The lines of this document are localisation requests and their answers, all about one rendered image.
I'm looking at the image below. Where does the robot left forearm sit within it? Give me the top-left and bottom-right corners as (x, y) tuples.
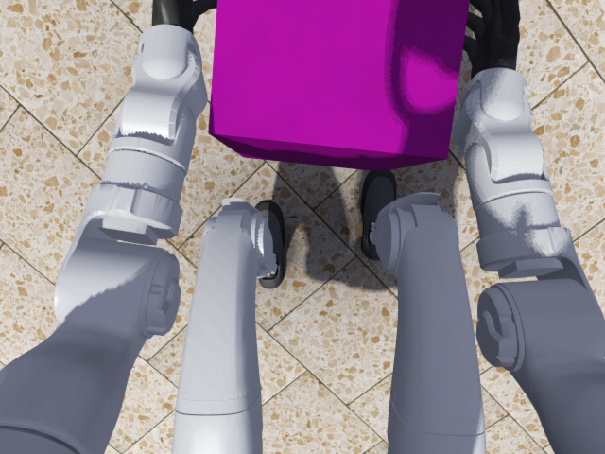
(54, 24), (208, 320)

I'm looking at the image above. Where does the robot left shin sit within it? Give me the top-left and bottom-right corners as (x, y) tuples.
(202, 198), (277, 278)

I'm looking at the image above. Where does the right robot hand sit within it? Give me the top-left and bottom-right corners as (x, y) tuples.
(463, 0), (521, 80)

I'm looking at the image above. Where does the right robot foot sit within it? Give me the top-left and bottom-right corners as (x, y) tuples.
(360, 170), (396, 260)

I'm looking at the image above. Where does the robot left upper arm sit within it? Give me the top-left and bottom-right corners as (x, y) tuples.
(0, 238), (181, 454)

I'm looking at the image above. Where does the left robot hand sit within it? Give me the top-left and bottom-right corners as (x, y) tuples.
(152, 0), (217, 35)

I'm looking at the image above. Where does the carton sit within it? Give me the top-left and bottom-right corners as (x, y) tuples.
(208, 0), (470, 172)

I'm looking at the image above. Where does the robot right upper arm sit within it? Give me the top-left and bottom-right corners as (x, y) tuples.
(476, 278), (605, 454)

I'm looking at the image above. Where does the robot right forearm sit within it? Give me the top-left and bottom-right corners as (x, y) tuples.
(453, 67), (605, 331)

